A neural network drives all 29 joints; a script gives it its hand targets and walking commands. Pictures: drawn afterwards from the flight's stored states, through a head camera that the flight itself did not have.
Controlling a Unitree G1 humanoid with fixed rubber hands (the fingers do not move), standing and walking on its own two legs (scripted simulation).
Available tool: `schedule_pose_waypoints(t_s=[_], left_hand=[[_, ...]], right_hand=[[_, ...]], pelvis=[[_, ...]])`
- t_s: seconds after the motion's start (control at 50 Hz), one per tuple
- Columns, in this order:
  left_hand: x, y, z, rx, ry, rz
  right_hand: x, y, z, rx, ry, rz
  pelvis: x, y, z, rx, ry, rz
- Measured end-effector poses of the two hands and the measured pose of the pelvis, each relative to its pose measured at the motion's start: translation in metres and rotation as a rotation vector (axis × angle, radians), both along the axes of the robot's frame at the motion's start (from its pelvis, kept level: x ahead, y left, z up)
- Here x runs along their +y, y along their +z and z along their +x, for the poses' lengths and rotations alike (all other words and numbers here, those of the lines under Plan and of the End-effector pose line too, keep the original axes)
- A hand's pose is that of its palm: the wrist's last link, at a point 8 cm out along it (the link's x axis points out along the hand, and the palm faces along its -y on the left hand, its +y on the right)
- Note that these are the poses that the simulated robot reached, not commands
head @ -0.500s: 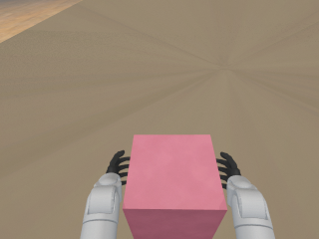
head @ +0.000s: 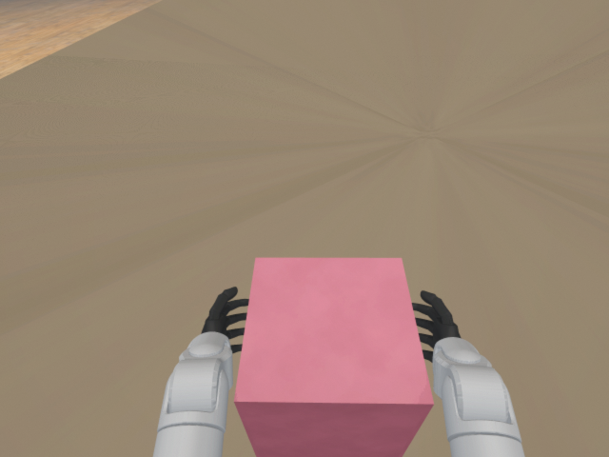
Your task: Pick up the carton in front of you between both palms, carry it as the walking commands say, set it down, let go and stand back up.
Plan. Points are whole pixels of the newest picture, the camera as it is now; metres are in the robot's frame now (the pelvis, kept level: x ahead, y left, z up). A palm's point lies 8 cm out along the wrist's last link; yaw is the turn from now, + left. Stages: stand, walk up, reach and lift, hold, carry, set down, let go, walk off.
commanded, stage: carry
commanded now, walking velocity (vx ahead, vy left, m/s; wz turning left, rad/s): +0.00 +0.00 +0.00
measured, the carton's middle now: (327, 364) +0.29 +0.00 -0.04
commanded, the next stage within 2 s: hold in 0.68 s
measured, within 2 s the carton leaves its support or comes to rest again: neither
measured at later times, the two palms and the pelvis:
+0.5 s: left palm (207, 352) +0.27 +0.16 +0.04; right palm (442, 358) +0.26 -0.14 +0.04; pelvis -0.02 +0.01 +0.00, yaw +0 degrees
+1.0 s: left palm (229, 353) +0.26 +0.13 +0.04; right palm (474, 393) +0.22 -0.17 +0.04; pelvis -0.04 +0.02 +0.01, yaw -6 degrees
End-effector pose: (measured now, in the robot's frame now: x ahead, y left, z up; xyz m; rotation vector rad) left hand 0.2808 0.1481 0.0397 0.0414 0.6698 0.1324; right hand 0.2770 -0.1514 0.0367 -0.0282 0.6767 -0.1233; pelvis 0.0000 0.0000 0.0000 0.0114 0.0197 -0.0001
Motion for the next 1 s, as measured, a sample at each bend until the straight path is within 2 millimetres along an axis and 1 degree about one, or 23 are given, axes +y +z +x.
schedule_pose_waypoints(t_s=[0.16,0.26,0.42,0.6,0.76,0.86,0.92,1.0], left_hand=[[0.002,0.004,-0.004,-0.013,0.001,-0.01],[0.004,0.002,-0.007,-0.003,0.001,-0.006],[0.007,-0.001,-0.015,0.01,-0.002,0.002],[0.008,0.003,-0.015,-0.013,0.002,-0.006],[0.009,0.001,-0.018,-0.001,0.0,-0.004],[0.004,0.0,-0.024,0.001,-0.03,0.0],[-0.007,0.0,-0.022,0.006,-0.081,-0.004],[-0.021,0.004,-0.017,-0.003,-0.148,-0.003]], right_hand=[[0.002,0.006,-0.004,-0.013,-0.008,0.001],[0.004,0.004,-0.008,-0.003,-0.008,0.002],[0.007,0.0,-0.016,0.01,0.0,-0.002],[0.009,0.005,-0.015,-0.012,-0.001,-0.004],[0.009,0.003,-0.018,0.0,-0.001,-0.003],[0.004,0.004,-0.03,0.001,-0.021,-0.012],[-0.006,0.003,-0.044,0.008,-0.068,-0.024],[-0.017,0.005,-0.061,0.0,-0.14,-0.015]], pelvis=[[0.003,0.002,-0.012,-0.002,0.0,-0.006],[0.005,0.002,-0.016,0.002,-0.002,-0.007],[0.007,0.002,-0.02,0.002,-0.002,-0.008],[0.008,0.002,-0.022,0.006,-0.001,-0.008],[0.009,0.002,-0.022,-0.013,0.0,-0.006],[0.012,0.008,-0.027,-0.09,-0.094,-0.001],[0.016,0.009,-0.031,-0.116,-0.101,-0.012],[0.022,0.009,-0.036,-0.136,-0.103,-0.017]])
